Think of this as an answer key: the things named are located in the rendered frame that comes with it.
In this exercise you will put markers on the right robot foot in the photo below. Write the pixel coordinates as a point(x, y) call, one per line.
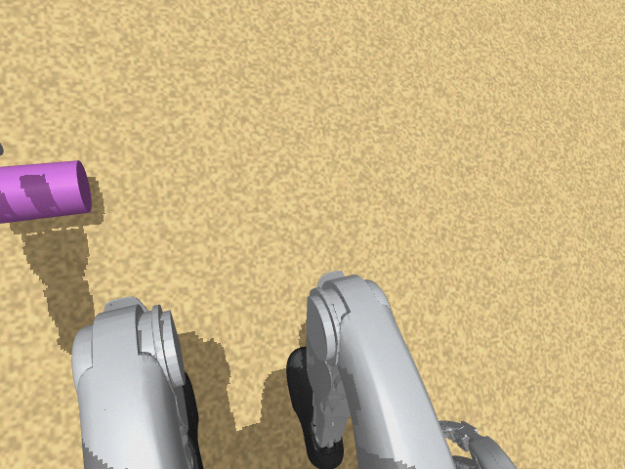
point(301, 394)

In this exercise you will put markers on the left robot foot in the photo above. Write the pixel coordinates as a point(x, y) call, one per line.
point(192, 419)

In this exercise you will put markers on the right robot hand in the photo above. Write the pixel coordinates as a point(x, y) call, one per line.
point(485, 453)

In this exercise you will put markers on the bottle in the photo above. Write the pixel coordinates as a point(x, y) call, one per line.
point(44, 190)

